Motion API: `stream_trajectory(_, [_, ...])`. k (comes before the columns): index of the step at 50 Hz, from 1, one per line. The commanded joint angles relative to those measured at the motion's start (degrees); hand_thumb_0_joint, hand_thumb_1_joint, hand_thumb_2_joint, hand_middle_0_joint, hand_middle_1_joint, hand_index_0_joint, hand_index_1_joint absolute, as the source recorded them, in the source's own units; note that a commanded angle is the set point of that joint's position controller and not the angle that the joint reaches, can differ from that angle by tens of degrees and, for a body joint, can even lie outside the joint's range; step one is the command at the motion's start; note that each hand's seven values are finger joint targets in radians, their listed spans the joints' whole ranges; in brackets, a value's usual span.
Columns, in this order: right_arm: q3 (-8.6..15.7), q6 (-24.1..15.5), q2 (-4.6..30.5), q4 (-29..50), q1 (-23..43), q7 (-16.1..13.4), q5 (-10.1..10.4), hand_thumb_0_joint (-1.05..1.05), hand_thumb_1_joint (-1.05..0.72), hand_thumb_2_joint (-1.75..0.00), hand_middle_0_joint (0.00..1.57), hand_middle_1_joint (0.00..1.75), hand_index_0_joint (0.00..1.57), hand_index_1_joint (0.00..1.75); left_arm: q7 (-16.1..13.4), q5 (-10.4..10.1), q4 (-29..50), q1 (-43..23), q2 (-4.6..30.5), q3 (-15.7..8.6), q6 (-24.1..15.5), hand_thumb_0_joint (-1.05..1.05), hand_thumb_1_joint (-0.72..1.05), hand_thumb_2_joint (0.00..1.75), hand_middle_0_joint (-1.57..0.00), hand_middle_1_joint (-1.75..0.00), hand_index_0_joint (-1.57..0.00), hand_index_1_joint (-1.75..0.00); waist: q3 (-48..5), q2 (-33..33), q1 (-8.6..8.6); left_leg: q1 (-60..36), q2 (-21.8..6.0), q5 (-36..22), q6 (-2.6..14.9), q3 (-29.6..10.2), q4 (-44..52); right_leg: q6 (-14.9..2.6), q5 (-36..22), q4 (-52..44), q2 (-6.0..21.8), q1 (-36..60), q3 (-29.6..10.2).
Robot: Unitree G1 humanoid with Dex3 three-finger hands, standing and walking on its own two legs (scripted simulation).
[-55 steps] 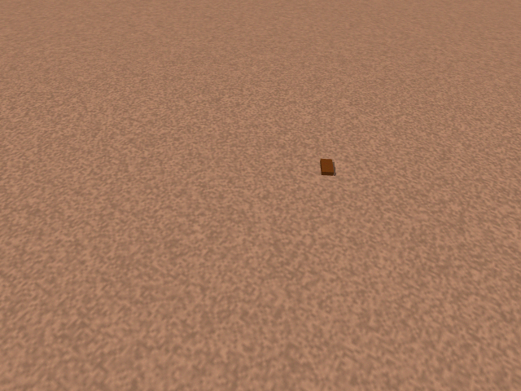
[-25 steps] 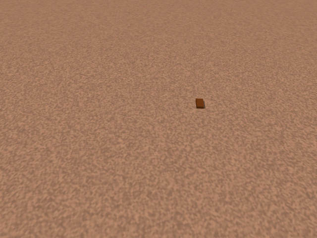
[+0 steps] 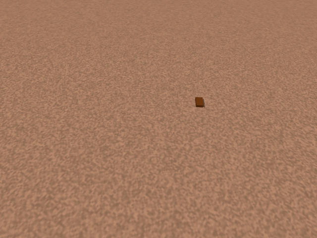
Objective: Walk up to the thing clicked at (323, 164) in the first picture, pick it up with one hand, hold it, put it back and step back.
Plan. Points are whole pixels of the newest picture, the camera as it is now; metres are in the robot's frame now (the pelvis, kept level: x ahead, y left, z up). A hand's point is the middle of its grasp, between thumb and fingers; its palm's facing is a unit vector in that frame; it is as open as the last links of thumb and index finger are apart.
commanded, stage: stand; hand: left
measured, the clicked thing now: (199, 102) +1.41 -0.35 -0.77
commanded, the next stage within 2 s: walk up in 0.02 s
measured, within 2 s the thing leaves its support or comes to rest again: neither
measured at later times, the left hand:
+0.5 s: hand (82, 204) +0.25 +0.23 -0.13, palm faces -0.29 -0.82 -0.49, open 7.3 cm
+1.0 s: hand (137, 99) +0.71 +0.12 -0.13, palm faces -0.67 -0.56 -0.49, open 7.3 cm
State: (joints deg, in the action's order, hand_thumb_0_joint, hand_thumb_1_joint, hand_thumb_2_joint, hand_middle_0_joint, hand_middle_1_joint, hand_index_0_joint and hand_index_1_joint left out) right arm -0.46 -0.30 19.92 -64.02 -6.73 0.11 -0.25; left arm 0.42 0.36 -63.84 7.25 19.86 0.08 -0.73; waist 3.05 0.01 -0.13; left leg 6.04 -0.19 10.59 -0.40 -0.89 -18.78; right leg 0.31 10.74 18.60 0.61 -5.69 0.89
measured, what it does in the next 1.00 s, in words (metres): walks ahead, turning right: right foot, then left foot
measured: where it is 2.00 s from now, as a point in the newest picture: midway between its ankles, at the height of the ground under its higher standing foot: (168, 149)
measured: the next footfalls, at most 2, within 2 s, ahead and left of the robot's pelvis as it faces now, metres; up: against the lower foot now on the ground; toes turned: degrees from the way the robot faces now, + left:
right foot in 0.34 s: +0.10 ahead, -0.19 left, +0.00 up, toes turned -24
left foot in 0.72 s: +0.48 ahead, +0.04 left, +0.00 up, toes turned -31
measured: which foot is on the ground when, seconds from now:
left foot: down 0.00-0.34, up 0.36-0.70, down 0.72-1.00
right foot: down 0.00-0.10, up 0.12-0.32, down 0.34-0.72, up 0.74-1.00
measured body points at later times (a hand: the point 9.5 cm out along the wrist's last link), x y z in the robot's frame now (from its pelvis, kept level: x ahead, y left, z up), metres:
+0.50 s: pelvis +0.12 -0.03 -0.03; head +0.11 -0.08 +0.42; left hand +0.26 +0.28 -0.10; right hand +0.14 -0.39 -0.14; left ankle +0.20 +0.09 -0.69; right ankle +0.07 -0.17 -0.75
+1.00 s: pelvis +0.41 -0.01 -0.01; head +0.42 -0.03 +0.44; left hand +0.74 +0.15 -0.09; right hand +0.17 -0.24 -0.12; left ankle +0.44 +0.06 -0.75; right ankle +0.39 -0.14 -0.70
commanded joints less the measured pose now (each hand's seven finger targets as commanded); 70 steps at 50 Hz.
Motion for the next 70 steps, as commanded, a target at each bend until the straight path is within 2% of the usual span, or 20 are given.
stream_trajectory(1, [8.0, -3.1, 20.4, 10.3, 4.2, 1.7, -2.1, 0.00, -0.90, -0.90, 0.20, 0.30, 0.20, 0.30, 1.3, 1.3, 8.5, 4.2, 19.4, -6.9, -1.0, 0.00, 0.90, 0.90, -0.20, -0.30, -0.20, -0.30, -4.8, 4.2, 0.86, -6.2, -5.3, 21.8, 4.08, -0.3, -8.9, -5.94, 18.6, -0.1, 6.6, -11.9, -17.2])
stream_trajectory(4, [8.7, -2.9, 18.4, 10.3, -5.8, 3.2, -2.1, 0.00, -0.90, -0.90, 0.20, 0.30, 0.20, 0.30, 2.8, 1.2, 14.8, -10.5, 14.8, -6.9, -1.1, 0.00, 0.90, 0.90, -0.20, -0.30, -0.20, -0.30, 2.2, 3.2, 9.55, -17.7, -10.1, 30.1, 8.20, -7.4, -0.5, -1.97, 22.2, 5.9, 2.8, -41.2, -12.8])
stream_trajectory(6, [10.4, -3.4, 21.3, 13.1, -4.2, 2.8, -2.2, 0.00, -0.90, -0.90, 0.20, 0.30, 0.20, 0.30, 2.3, 1.3, 16.2, -9.1, 14.2, -6.8, -1.6, 0.00, 0.90, 0.90, -0.20, -0.30, -0.20, -0.30, -2.9, 10.8, 8.04, -16.7, -28.8, 24.7, 14.85, -21.3, 11.2, -1.71, 17.4, 32.9, 4.4, -41.2, -2.4])
stream_trajectory(10, [9.5, -3.8, 19.2, 19.4, 10.2, 3.7, -2.6, 0.00, -0.90, -0.90, 0.20, 0.30, 0.20, 0.30, 4.7, -0.1, 12.8, 5.6, 15.6, -7.6, -0.2, 0.00, 0.90, 0.90, -0.20, -0.30, -0.20, -0.30, -0.4, 9.9, -2.61, 0.6, -21.5, 24.5, 10.87, -4.0, 9.4, -0.44, 12.1, 30.5, 9.3, -21.8, -1.8])
stream_trajectory(15, [9.0, -2.2, 17.1, 21.0, 8.6, 4.7, -3.4, 0.00, -0.90, -0.90, 0.20, 0.30, 0.20, 0.30, 4.0, 0.2, 10.8, 16.6, 16.7, -9.2, -2.0, 0.00, 0.90, 0.90, -0.20, -0.30, -0.20, -0.30, -2.0, -3.3, -5.65, 16.3, -9.1, 22.8, 7.19, 13.8, -18.8, -1.15, 4.2, 16.5, 1.3, 3.8, 8.7])
stream_trajectory(16, [8.2, -1.9, 14.9, 22.5, 9.6, 5.0, -3.1, 0.00, -0.90, -0.90, 0.20, 0.30, 0.20, 0.30, 2.7, 0.2, 9.1, 25.6, 20.5, -10.6, -2.5, 0.00, 0.90, 0.90, -0.20, -0.30, -0.20, -0.30, -3.6, -12.6, -10.22, 27.0, -5.2, 18.9, 5.14, 14.0, -38.7, -4.76, 13.5, 12.6, 2.3, 13.4, -1.5])
stream_trajectory(18, [6.8, -2.1, 13.8, 28.0, 13.8, 6.2, -2.1, 0.00, -0.90, -0.90, 0.20, 0.30, 0.20, 0.30, 0.7, -0.1, 13.4, 24.4, 25.9, -10.8, -2.9, 0.00, 0.90, 0.90, -0.20, -0.30, -0.20, -0.30, -1.8, -16.4, -8.77, 44.8, 0.4, 25.8, 0.61, -4.2, -54.2, -16.75, 37.8, -12.0, 22.7, 9.9, -55.7])
stream_trajectory(24, [8.0, -1.7, 18.2, 22.4, 2.0, 7.1, -1.9, 0.00, -0.90, -0.90, 0.20, 0.30, 0.20, 0.30, -1.5, -1.1, 17.2, 8.9, 22.1, -8.3, -5.0, 0.00, 0.90, 0.90, -0.20, -0.30, -0.20, -0.30, 3.7, -8.5, 1.25, 28.2, -6.2, 7.3, 0.23, -3.6, -39.5, -9.81, 21.3, -6.4, 11.2, -10.5, -22.7])
stream_trajectory(31, [8.9, -0.8, 17.0, 26.3, 1.3, 8.6, -2.5, 0.00, -0.90, -0.90, 0.20, 0.30, 0.20, 0.30, -2.3, 0.0, 18.7, 8.7, 24.2, -9.1, -6.5, 0.00, 0.90, 0.90, -0.20, -0.30, -0.20, -0.30, 0.3, -6.4, 2.84, 17.3, -5.8, -0.8, -0.17, -0.6, -24.2, -8.79, 8.3, -1.2, 8.0, -14.3, -14.0])
stream_trajectory(34, [10.9, -0.7, 17.4, 22.7, -13.8, 7.8, -2.2, 0.00, -0.90, -0.90, 0.20, 0.30, 0.20, 0.30, -3.1, 0.5, 19.6, 3.1, 23.5, -8.3, -5.7, 0.00, 0.90, 0.90, -0.20, -0.30, -0.20, -0.30, -3.7, -5.3, 11.27, -4.8, -4.3, 0.6, 1.12, 1.4, -20.5, -6.62, 0.5, 14.9, 8.4, -24.0, -12.6])
stream_trajectory(35, [12.6, -1.0, 21.0, 20.5, -23.0, 6.9, -2.6, 0.00, -0.90, -0.90, 0.20, 0.30, 0.20, 0.30, -3.4, 0.9, 20.1, 3.8, 19.4, -7.0, -5.4, 0.00, 0.90, 0.90, -0.20, -0.30, -0.20, -0.30, -7.1, 5.9, 16.30, -15.9, -3.9, 8.8, 1.90, -2.9, -17.6, -4.63, -0.1, 35.2, 4.2, -31.9, -9.2])
stream_trajectory(36, [13.2, -1.7, 24.6, 20.8, -26.8, 5.6, -2.9, 0.00, -0.90, -0.90, 0.20, 0.30, 0.20, 0.30, -3.8, 0.7, 20.6, 6.8, 12.6, -4.8, -5.3, 0.00, 0.90, 0.90, -0.20, -0.30, -0.20, -0.30, -6.7, 23.8, 16.36, -15.1, -15.8, 26.7, 1.55, -20.5, -4.8, -3.81, 22.4, 54.3, -3.1, -39.8, -5.6])
stream_trajectory(37, [12.9, -2.3, 28.1, 23.8, -13.6, 4.7, -0.7, 0.00, -0.90, -0.90, 0.20, 0.30, 0.20, 0.30, -4.5, -0.6, 20.3, 13.6, 13.9, -4.4, -5.1, 0.00, 0.90, 0.90, -0.20, -0.30, -0.20, -0.30, -5.1, 28.3, 6.84, -5.2, -23.3, 39.2, 3.71, -44.2, 13.1, -5.24, 22.8, 64.6, -4.4, -41.8, -5.6])
stream_trajectory(42, [9.6, -2.7, 16.9, 25.8, -5.0, 4.6, -1.7, 0.00, -0.90, -0.90, 0.20, 0.30, 0.20, 0.30, -1.8, -1.9, 12.4, 14.1, 21.4, -7.2, -3.4, 0.00, 0.90, 0.90, -0.20, -0.30, -0.20, -0.30, -2.3, 11.8, 2.66, 7.9, -13.9, 24.8, 7.10, -13.8, 4.9, -2.12, 5.6, 49.2, 5.4, -29.2, -1.8])
stream_trajectory(50, [9.3, -1.7, 17.2, 26.1, -13.6, 4.5, -1.8, 0.00, -0.90, -0.90, 0.20, 0.30, 0.20, 0.30, -0.6, -1.7, 18.2, 2.5, 16.9, -6.1, -2.2, 0.00, 0.90, 0.90, -0.20, -0.30, -0.20, -0.30, 1.0, 6.3, 6.82, -2.2, -14.6, 2.8, 5.54, -1.3, 5.6, -1.37, 2.4, 28.0, 3.8, -30.6, 4.2])
stream_trajectory(56, [9.1, -0.6, 16.0, 30.8, -6.7, 4.0, -3.0, 0.00, -0.90, -0.90, 0.20, 0.30, 0.20, 0.30, -2.5, -1.6, 14.9, 18.5, 18.0, -8.4, -2.3, 0.00, 0.90, 0.90, -0.20, -0.30, -0.20, -0.30, -7.9, -1.5, -5.27, 16.9, -9.9, -28.0, 0.79, 11.8, -24.4, -6.03, -0.7, 13.8, 1.7, 8.6, 5.1])
stream_trajectory(58, [7.2, -0.2, 11.4, 31.8, -12.8, 3.4, -3.1, 0.00, -0.90, -0.90, 0.20, 0.30, 0.20, 0.30, -4.8, -0.8, 16.2, 25.0, 25.4, -10.3, -2.3, 0.00, 0.90, 0.90, -0.20, -0.30, -0.20, -0.30, -12.0, -16.1, -5.81, 39.9, -1.9, 24.9, -3.40, 5.6, -53.2, -14.94, 7.6, 6.2, 23.0, 22.7, -29.8])
stream_trajectory(59, [9.4, 0.7, 18.5, 31.1, -13.6, 3.4, -2.9, 0.00, -0.90, -0.90, 0.20, 0.30, 0.20, 0.30, -5.4, -2.0, 19.4, 18.5, 26.1, -9.9, -2.3, 0.00, 0.90, 0.90, -0.20, -0.30, -0.20, -0.30, -12.4, -6.4, -3.70, 42.2, -3.1, 24.0, -4.62, -7.3, -61.4, -21.47, 13.3, 1.8, 28.3, 16.7, -45.4])
stream_trajectory(65, [9.1, 2.6, 15.9, 27.7, -13.3, 4.6, -2.9, 0.00, -0.90, -0.90, 0.20, 0.30, 0.20, 0.30, -5.9, -0.5, 21.6, 10.5, 21.9, -8.5, -5.2, 0.00, 0.90, 0.90, -0.20, -0.30, -0.20, -0.30, -1.4, -2.9, 3.95, 29.2, -7.2, 10.6, -1.28, -4.5, -48.5, -12.55, -8.5, 6.5, 12.6, -12.1, -13.1])
stream_trajectory(70, [10.0, 3.6, 15.5, 31.3, -5.9, 6.0, -3.2, 0.00, -0.90, -0.90, 0.20, 0.30, 0.20, 0.30, -6.4, 1.0, 21.2, 13.7, 25.2, -9.3, -6.1, 0.00, 0.90, 0.90, -0.20, -0.30, -0.20, -0.30, -0.9, -7.0, 2.20, 27.0, -8.5, 5.8, -0.76, -1.3, -41.4, -12.85, 0.0, 8.3, 11.1, -19.6, -13.7])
